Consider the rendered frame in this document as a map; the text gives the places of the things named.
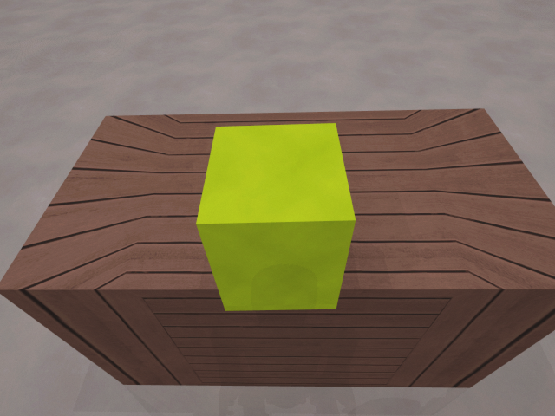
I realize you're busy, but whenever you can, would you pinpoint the pedestal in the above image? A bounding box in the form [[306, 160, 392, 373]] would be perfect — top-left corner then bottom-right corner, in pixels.
[[0, 108, 555, 388]]

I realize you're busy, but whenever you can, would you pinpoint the carton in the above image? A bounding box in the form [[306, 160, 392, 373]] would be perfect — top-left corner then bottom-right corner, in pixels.
[[196, 123, 356, 311]]

